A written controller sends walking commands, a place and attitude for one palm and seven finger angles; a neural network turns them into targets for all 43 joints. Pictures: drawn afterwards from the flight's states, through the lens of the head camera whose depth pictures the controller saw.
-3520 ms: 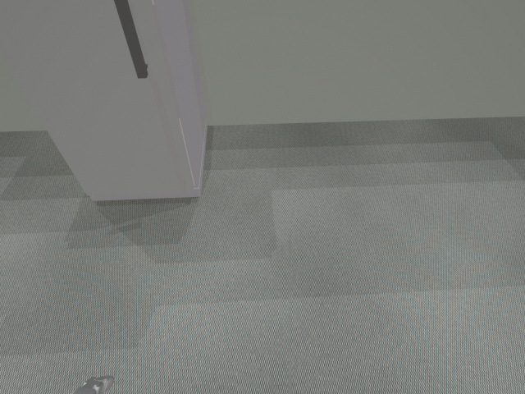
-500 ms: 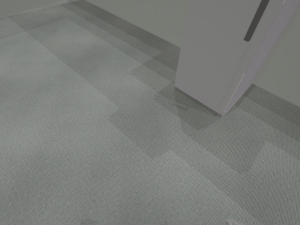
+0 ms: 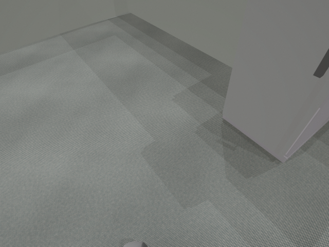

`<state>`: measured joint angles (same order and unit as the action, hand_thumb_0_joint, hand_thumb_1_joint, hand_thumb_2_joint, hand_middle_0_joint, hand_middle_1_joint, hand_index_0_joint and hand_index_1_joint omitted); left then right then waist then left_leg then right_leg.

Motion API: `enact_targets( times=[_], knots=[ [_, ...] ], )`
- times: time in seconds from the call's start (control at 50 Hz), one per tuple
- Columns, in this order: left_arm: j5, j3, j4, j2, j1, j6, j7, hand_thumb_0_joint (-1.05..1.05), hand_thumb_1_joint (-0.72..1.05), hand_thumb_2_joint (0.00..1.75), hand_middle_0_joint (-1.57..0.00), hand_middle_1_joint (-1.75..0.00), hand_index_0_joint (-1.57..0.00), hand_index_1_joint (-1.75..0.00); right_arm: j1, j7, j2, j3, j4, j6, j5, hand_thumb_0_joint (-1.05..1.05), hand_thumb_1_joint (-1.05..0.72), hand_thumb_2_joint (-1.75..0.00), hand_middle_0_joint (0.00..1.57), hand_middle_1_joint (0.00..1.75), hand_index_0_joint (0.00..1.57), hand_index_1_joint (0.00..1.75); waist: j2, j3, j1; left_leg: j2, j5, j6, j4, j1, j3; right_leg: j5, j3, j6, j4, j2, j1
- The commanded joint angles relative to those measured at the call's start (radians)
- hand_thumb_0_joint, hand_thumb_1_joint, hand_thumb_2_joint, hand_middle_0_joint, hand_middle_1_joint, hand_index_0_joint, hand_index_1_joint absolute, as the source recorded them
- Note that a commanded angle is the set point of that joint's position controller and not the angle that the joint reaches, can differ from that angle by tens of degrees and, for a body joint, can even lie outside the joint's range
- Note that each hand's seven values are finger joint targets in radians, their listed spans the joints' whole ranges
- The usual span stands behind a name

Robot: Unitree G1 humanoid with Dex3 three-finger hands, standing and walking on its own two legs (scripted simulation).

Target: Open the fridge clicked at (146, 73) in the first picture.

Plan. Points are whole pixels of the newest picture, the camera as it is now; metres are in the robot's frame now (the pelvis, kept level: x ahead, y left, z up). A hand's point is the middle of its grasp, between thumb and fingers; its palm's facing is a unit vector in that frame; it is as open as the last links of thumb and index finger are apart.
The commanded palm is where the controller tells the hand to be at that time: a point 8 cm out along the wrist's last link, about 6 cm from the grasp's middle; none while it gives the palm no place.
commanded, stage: walk to a spot facing it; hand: right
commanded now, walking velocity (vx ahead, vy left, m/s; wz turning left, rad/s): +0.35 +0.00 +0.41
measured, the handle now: out of the picture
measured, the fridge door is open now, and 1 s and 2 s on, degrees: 0 0 0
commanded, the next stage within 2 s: turn to face it in 0.68 s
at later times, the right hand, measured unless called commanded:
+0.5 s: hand (199, 181) +0.36 -0.08 -0.17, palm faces -0.19 +0.96 -0.18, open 7.4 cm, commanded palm none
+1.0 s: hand (208, 166) +0.43 -0.12 -0.19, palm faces -0.09 +0.99 -0.14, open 7.4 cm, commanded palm none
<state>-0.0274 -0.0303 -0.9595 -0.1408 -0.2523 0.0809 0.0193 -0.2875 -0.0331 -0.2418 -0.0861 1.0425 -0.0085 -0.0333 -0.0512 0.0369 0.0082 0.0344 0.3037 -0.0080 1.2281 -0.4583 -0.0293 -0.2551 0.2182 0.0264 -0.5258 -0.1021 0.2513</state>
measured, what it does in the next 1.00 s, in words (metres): walks ahead: left foot, then right foot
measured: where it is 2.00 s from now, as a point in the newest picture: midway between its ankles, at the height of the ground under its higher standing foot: (159, 210)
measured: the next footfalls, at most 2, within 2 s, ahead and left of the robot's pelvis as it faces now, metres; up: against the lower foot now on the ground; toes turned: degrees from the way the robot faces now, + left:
left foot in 0.38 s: +0.30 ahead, +0.16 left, +0.00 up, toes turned +18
right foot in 0.86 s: +0.54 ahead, -0.02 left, +0.00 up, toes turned +1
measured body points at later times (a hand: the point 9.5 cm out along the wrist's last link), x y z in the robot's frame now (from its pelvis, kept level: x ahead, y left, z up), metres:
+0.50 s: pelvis +0.22 +0.07 -0.01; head +0.26 +0.08 +0.43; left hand +0.12 +0.27 -0.17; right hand +0.37 -0.13 -0.16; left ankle +0.27 +0.15 -0.74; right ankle +0.14 -0.08 -0.63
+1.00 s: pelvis +0.42 +0.05 -0.01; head +0.45 +0.02 +0.44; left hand +0.47 +0.29 -0.14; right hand +0.44 -0.17 -0.18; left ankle +0.33 +0.16 -0.66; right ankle +0.50 -0.02 -0.74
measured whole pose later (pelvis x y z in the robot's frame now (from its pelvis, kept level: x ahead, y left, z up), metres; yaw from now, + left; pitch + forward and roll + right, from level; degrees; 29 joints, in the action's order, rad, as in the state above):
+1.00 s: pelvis +0.42 +0.05 -0.01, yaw +9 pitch -2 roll +2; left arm -0.01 -0.03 -1.00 -0.14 -0.16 0.05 0.01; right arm -0.31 0.01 -0.17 -0.04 1.11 0.02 -0.02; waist -0.04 0.07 0.02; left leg 0.05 0.49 0.04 1.10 -0.35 -0.08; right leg -0.21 0.14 0.06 -0.57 -0.04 0.33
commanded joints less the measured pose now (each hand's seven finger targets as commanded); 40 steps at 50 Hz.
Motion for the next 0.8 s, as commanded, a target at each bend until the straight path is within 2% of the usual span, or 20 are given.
enact_targets(
  times=[0.0,0.1,0.18,0.22,0.26,0.28,0.3,0.32,0.34,0.36,0.38,0.4,0.44,0.46,0.5,0.58,0.64,0.72,0.76,0.78],
  knots=[
    [0.003,-0.037,-0.023,-0.130,-0.119,0.014,0.008,0.00,0.90,0.90,-0.20,-0.30,-0.20,-0.30,0.008,-0.007,0.020,-0.009,-0.075,0.003,-0.004,0.00,-0.90,-0.90,0.20,0.30,0.20,0.30,0.149,0.025,-0.005,0.075,-0.115,0.019,-0.005,-0.172,0.037,0.009,-0.172,0.040,0.359,-0.245,-0.074],
    [0.005,-0.039,-0.066,-0.131,-0.179,0.015,0.006,0.00,0.90,0.90,-0.20,-0.30,-0.20,-0.30,0.118,-0.014,0.033,-0.005,-0.116,-0.003,-0.006,0.00,-0.90,-0.90,0.20,0.30,0.20,0.30,0.142,0.073,-0.023,0.101,-0.175,0.040,-0.171,-0.280,-0.001,0.098,-0.090,0.075,0.373,-0.245,-0.181],
    [-0.003,-0.041,-0.104,-0.134,-0.254,0.007,0.003,0.00,0.90,0.90,-0.20,-0.30,-0.20,-0.30,0.261,-0.016,0.046,0.008,-0.152,0.009,-0.004,0.00,-0.90,-0.90,0.20,0.30,0.20,0.30,0.147,0.099,-0.073,0.089,-0.147,0.026,-0.418,-0.243,-0.064,0.240,-0.032,0.082,0.339,-0.248,-0.255],
    [-0.008,-0.041,-0.115,-0.143,-0.260,0.001,0.001,0.00,0.90,0.90,-0.20,-0.30,-0.20,-0.30,0.290,-0.015,0.050,0.012,-0.158,0.015,0.000,0.00,-0.90,-0.90,0.20,0.30,0.20,0.30,0.174,0.102,-0.080,0.067,-0.132,0.007,-0.499,-0.189,-0.088,0.298,0.001,0.077,0.309,-0.256,-0.266],
    [-0.009,-0.045,-0.120,-0.156,-0.254,-0.004,-0.002,0.00,0.90,0.90,-0.20,-0.30,-0.20,-0.30,0.271,-0.011,0.035,0.011,-0.154,0.024,0.001,0.00,-0.90,-0.90,0.20,0.30,0.20,0.30,0.178,0.085,-0.063,0.034,-0.085,-0.020,-0.558,-0.116,-0.117,0.423,0.028,0.066,0.246,-0.265,-0.290],
    [-0.008,-0.047,-0.118,-0.164,-0.244,-0.006,-0.001,0.00,0.90,0.90,-0.20,-0.30,-0.20,-0.30,0.233,-0.010,0.031,0.007,-0.141,0.028,0.000,0.00,-0.90,-0.90,0.20,0.30,0.20,0.30,0.183,0.059,-0.041,0.004,-0.067,-0.035,-0.581,-0.046,-0.140,0.558,0.056,0.060,0.178,-0.261,-0.296],
    [-0.004,-0.049,-0.115,-0.175,-0.229,-0.008,0.000,0.00,0.90,0.90,-0.20,-0.30,-0.20,-0.30,0.145,-0.007,0.017,0.002,-0.116,0.036,-0.002,0.00,-0.90,-0.90,0.20,0.30,0.20,0.30,0.184,0.004,0.001,-0.028,-0.063,-0.054,-0.625,0.075,-0.164,0.699,0.075,0.045,0.059,-0.250,-0.296],
    [0.001,-0.050,-0.109,-0.187,-0.205,-0.009,-0.003,0.00,0.90,0.90,-0.20,-0.30,-0.20,-0.30,-0.014,-0.002,-0.019,-0.008,-0.066,0.049,-0.006,0.00,-0.90,-0.90,0.20,0.30,0.20,0.30,0.150,-0.093,0.080,-0.059,-0.122,-0.071,-0.698,0.300,-0.181,0.736,0.108,0.009,-0.149,-0.215,-0.242],
    [0.015,-0.043,-0.096,-0.154,-0.227,-0.008,-0.017,0.00,0.90,0.90,-0.20,-0.30,-0.20,-0.30,-0.153,0.010,-0.120,-0.034,-0.024,0.063,-0.011,0.00,-0.90,-0.90,0.20,0.30,0.20,0.30,-0.013,-0.222,0.135,0.095,-0.118,-0.126,-0.722,0.633,0.004,0.483,0.115,-0.030,-0.427,-0.162,0.025],
    [0.026,-0.028,-0.050,-0.084,-0.219,-0.003,-0.017,0.00,0.90,0.90,-0.20,-0.30,-0.20,-0.30,-0.267,0.029,-0.232,-0.057,0.000,0.067,0.004,0.00,-0.90,-0.90,0.20,0.30,0.20,0.30,-0.213,-0.313,0.148,0.389,-0.267,-0.249,-0.815,0.830,0.525,-0.301,0.042,-0.079,-0.763,0.019,0.338],
    [0.028,-0.032,-0.031,-0.110,-0.133,-0.008,-0.013,0.00,0.90,0.90,-0.20,-0.30,-0.20,-0.30,-0.226,0.037,-0.260,-0.060,-0.003,0.060,0.026,0.00,-0.90,-0.90,0.20,0.30,0.20,0.30,-0.147,-0.295,0.141,0.426,-0.203,-0.279,-0.911,0.742,0.565,-0.310,-0.118,-0.053,-0.883,-0.009,0.397],
    [0.021,-0.039,-0.026,-0.102,-0.089,-0.008,-0.012,0.00,0.90,0.90,-0.20,-0.30,-0.20,-0.30,-0.131,0.037,-0.207,-0.045,-0.030,0.059,0.024,0.00,-0.90,-0.90,0.20,0.30,0.20,0.30,-0.076,-0.195,0.104,0.388,-0.144,-0.250,-0.936,0.629,0.501,-0.201,-0.166,-0.052,-0.920,-0.039,0.438],
    [0.003,-0.035,-0.054,-0.089,-0.070,-0.023,-0.012,0.00,0.90,0.90,-0.20,-0.30,-0.20,-0.30,-0.014,0.041,-0.092,-0.006,-0.043,0.073,0.024,0.00,-0.90,-0.90,0.20,0.30,0.20,0.30,0.027,-0.049,0.033,0.302,-0.197,-0.184,-0.968,0.343,0.300,-0.073,-0.185,-0.053,-0.799,-0.101,0.353],
    [-0.002,-0.033,-0.074,-0.067,-0.112,-0.036,-0.014,0.00,0.90,0.90,-0.20,-0.30,-0.20,-0.30,0.018,0.045,-0.061,0.002,-0.041,0.080,0.017,0.00,-0.90,-0.90,0.20,0.30,0.20,0.30,0.023,-0.030,-0.005,0.269,-0.210,-0.172,-0.992,0.266,0.234,-0.051,-0.180,-0.055,-0.745,-0.102,0.301],
    [-0.005,-0.028,-0.090,-0.049,-0.157,-0.055,-0.017,0.00,0.90,0.90,-0.20,-0.30,-0.20,-0.30,0.030,0.046,-0.038,0.012,-0.034,0.088,0.011,0.00,-0.90,-0.90,0.20,0.30,0.20,0.30,-0.004,-0.025,-0.040,0.228,-0.238,-0.164,-1.008,0.191,0.146,-0.040,-0.157,-0.070,-0.649,-0.098,0.257],
    [-0.002,-0.027,-0.047,-0.048,-0.070,-0.060,-0.032,0.00,0.90,0.90,-0.20,-0.30,-0.20,-0.30,0.005,0.044,-0.037,0.015,-0.020,0.097,0.012,0.00,-0.90,-0.90,0.20,0.30,0.20,0.30,-0.024,-0.001,-0.035,0.200,-0.241,-0.170,-1.028,0.218,0.102,0.034,-0.145,-0.083,-0.470,-0.087,0.298],
    [-0.002,-0.025,-0.009,-0.063,0.052,-0.051,-0.043,0.00,0.90,0.90,-0.20,-0.30,-0.20,-0.30,-0.039,0.043,-0.040,0.020,0.002,0.100,0.014,0.00,-0.90,-0.90,0.20,0.30,0.20,0.30,-0.051,0.029,-0.002,0.200,-0.280,-0.164,-1.020,0.284,0.098,0.070,-0.133,-0.081,-0.322,-0.074,0.321],
    [0.003,-0.021,0.021,-0.069,0.153,-0.040,-0.051,0.00,0.90,0.90,-0.20,-0.30,-0.20,-0.30,-0.086,0.046,-0.061,0.022,0.025,0.095,0.012,0.00,-0.90,-0.90,0.20,0.30,0.20,0.30,-0.047,0.053,0.024,0.216,-0.368,-0.148,-0.987,0.336,0.099,0.069,-0.105,-0.059,-0.188,-0.038,0.262],
    [0.006,-0.022,0.018,-0.081,0.147,-0.035,-0.047,0.00,0.90,0.90,-0.20,-0.30,-0.20,-0.30,-0.087,0.051,-0.069,0.020,0.034,0.090,0.009,0.00,-0.90,-0.90,0.20,0.30,0.20,0.30,-0.035,0.061,0.012,0.222,-0.433,-0.141,-0.942,0.353,0.101,0.044,-0.098,-0.046,-0.124,-0.021,0.199],
    [0.005,-0.022,0.002,-0.085,0.106,-0.034,-0.042,0.00,0.90,0.90,-0.20,-0.30,-0.20,-0.30,-0.079,0.052,-0.071,0.019,0.035,0.088,0.011,0.00,-0.90,-0.90,0.20,0.30,0.20,0.30,-0.024,0.052,-0.012,0.205,-0.520,-0.122,-0.886,0.366,0.053,0.060,-0.075,-0.038,-0.077,0.006,0.142]
  ],
)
